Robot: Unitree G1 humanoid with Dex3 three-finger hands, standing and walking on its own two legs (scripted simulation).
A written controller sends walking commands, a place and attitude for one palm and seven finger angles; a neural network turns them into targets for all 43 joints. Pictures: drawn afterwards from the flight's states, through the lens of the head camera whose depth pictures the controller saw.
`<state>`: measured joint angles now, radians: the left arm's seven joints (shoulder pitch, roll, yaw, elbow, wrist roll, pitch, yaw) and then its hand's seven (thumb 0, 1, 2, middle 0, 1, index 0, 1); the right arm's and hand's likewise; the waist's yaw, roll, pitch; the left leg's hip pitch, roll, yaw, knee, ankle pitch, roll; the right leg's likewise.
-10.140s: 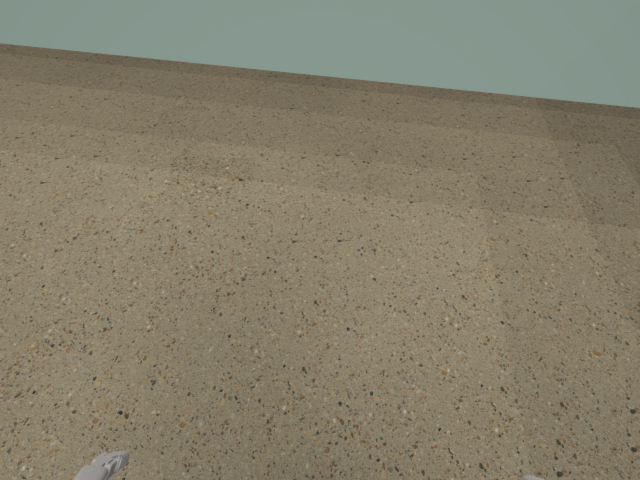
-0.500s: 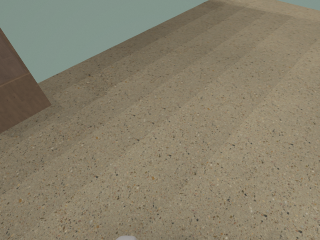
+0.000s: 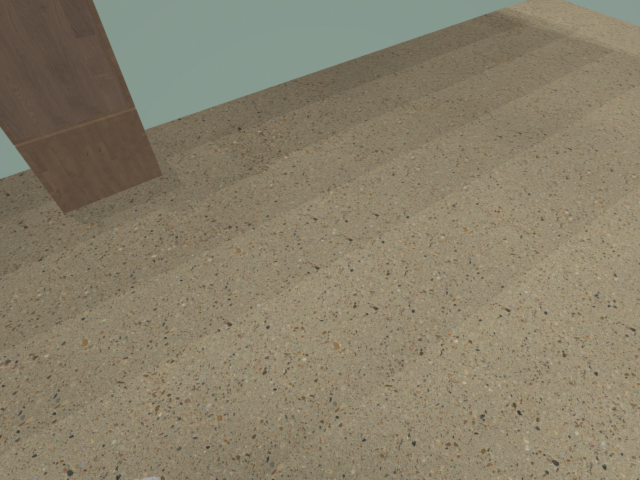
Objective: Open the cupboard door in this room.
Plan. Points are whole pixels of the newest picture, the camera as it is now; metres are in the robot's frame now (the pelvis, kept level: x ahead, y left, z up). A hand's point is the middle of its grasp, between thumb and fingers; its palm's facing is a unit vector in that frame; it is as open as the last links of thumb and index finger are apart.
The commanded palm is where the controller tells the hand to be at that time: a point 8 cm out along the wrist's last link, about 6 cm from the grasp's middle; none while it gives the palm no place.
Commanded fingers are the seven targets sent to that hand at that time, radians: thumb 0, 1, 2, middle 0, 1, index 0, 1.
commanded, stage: turn or walk to find it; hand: left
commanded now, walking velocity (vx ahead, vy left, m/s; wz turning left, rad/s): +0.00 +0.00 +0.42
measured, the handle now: out of the picture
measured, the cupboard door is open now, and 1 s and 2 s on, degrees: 0 0 0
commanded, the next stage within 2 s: stand and wait in 0.28 s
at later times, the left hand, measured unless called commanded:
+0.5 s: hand out of the picture -0.04 +0.18 -0.17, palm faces +0.25 -0.94 -0.23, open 7.4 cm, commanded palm none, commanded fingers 0.00 0.90 0.90 -0.20 -0.30 -0.20 -0.30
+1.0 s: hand out of the picture -0.08 +0.16 -0.17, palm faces +0.25 -0.95 -0.20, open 7.4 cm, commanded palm none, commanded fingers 0.00 0.90 0.90 -0.20 -0.30 -0.20 -0.30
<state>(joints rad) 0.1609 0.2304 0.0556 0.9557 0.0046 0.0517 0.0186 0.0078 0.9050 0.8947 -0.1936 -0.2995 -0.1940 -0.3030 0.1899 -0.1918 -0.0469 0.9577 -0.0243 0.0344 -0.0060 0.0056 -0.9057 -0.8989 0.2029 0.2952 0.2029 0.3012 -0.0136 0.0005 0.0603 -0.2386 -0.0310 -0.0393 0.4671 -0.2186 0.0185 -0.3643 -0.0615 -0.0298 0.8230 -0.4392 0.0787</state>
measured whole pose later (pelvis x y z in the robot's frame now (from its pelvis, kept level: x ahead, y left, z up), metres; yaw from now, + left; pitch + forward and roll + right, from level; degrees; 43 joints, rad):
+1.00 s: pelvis -0.05 -0.01 +0.00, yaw +13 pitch -3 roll +1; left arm 0.27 0.14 0.00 1.13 0.01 0.01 0.03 0.01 0.91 0.89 -0.20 -0.30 -0.20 -0.30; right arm 0.21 -0.18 -0.03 1.10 -0.01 0.02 -0.02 0.00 -0.93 -0.90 0.20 0.29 0.20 0.30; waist 0.00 0.01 0.03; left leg -0.16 0.01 0.05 0.46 -0.25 0.00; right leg -0.18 -0.06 -0.08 0.49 -0.26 0.01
